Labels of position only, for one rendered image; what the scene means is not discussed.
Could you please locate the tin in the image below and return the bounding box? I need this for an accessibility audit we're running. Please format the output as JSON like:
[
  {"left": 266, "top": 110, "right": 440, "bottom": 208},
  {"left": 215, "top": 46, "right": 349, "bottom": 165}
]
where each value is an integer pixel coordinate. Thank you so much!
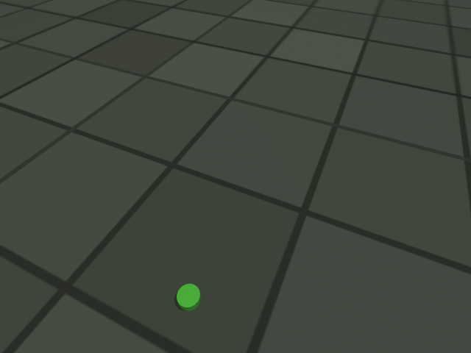
[{"left": 177, "top": 284, "right": 201, "bottom": 311}]

